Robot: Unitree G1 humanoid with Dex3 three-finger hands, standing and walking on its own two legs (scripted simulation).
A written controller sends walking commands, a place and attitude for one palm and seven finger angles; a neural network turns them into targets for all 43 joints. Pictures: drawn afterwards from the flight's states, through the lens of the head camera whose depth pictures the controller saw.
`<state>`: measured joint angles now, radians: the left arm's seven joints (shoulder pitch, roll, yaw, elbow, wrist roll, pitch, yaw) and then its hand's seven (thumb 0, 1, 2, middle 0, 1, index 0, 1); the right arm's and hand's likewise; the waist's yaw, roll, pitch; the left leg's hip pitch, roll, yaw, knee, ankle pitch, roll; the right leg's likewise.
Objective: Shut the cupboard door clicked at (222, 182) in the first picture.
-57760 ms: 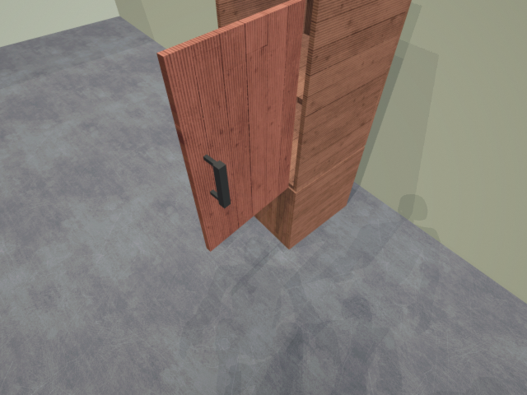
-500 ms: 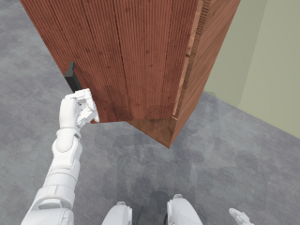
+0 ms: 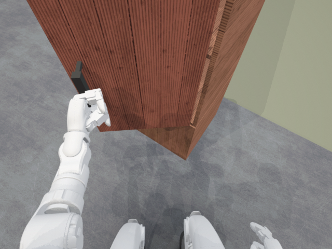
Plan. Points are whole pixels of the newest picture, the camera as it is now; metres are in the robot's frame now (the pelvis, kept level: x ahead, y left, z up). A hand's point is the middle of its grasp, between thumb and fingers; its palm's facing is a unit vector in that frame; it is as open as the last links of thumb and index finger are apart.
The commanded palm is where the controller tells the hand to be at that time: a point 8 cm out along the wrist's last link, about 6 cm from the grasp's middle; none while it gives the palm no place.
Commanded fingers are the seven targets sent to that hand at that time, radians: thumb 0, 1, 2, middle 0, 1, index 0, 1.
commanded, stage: push the door shut along its arc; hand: left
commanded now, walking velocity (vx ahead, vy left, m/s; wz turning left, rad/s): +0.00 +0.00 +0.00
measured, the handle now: (86, 87) +0.51 +0.20 +0.04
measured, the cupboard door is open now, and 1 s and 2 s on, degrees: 39 25 8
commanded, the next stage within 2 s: pull the fist back off the door in 1.54 s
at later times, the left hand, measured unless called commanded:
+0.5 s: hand (104, 93) +0.49 +0.15 +0.05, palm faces -0.12 -0.99 -0.06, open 3.2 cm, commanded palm +0.48 +0.19 +0.05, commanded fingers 0.00 0.90 0.90 -1.30 -1.50 -1.30 -1.50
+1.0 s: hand (122, 73) +0.55 +0.11 +0.05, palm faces -0.27 -0.96 -0.04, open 3.2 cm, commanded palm +0.55 +0.16 +0.05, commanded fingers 0.00 0.90 0.90 -1.30 -1.50 -1.30 -1.50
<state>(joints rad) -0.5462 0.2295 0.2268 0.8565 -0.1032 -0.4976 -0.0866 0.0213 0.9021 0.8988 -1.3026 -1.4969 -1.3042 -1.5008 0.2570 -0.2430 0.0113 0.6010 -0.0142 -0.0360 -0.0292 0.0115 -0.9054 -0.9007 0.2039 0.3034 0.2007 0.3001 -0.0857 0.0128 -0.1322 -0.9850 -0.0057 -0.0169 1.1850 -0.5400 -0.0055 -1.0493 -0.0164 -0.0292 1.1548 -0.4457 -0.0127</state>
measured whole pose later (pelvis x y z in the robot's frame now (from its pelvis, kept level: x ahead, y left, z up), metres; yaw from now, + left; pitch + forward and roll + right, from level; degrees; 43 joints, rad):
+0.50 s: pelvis -0.01 +0.01 -0.02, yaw +0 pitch +23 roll -2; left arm -0.88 0.41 0.26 1.15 -0.11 -0.47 -0.25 0.02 0.90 0.90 -1.31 -1.50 -1.31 -1.50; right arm 0.33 -0.27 0.02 0.64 -0.01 -0.01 -0.02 0.01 -0.91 -0.90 0.20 0.30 0.20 0.30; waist -0.15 0.03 -0.12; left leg -1.13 -0.01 -0.04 1.27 -0.54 0.01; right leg -1.17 -0.02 -0.05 1.20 -0.43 0.00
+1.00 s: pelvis +0.00 +0.02 -0.03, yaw -2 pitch +28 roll -3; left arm -1.10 0.52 0.32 1.24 -0.04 -0.37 -0.33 0.02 0.90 0.91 -1.30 -1.50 -1.30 -1.50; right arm 0.38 -0.26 0.05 0.62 -0.03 0.00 0.00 0.01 -0.91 -0.90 0.20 0.30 0.20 0.30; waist -0.25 0.06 -0.12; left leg -1.24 0.02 -0.02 1.32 -0.58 0.02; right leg -1.28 0.01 -0.04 1.22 -0.44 0.01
